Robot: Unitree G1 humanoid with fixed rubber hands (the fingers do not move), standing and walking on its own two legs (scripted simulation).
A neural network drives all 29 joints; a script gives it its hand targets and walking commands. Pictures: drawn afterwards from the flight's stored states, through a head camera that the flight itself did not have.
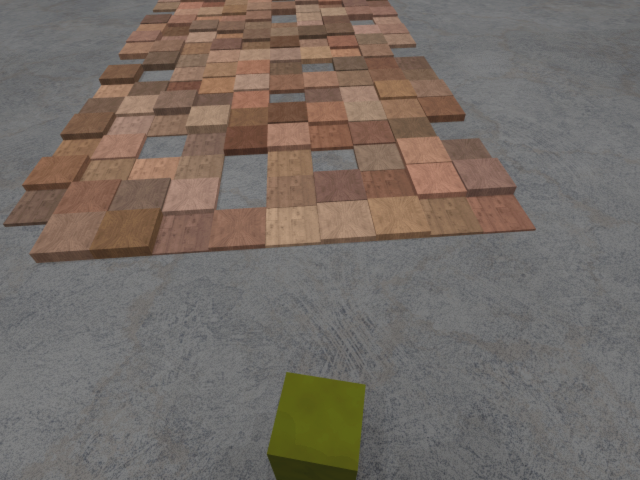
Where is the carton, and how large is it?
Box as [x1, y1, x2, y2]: [267, 372, 365, 479]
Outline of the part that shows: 286,372 267,451 267,455 276,479 355,479 357,471 365,385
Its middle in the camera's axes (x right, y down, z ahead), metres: +0.00 +0.52 +1.04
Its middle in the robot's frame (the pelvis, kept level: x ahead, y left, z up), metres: +0.40 +0.04 -0.64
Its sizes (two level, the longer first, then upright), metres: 0.210 0.200 0.250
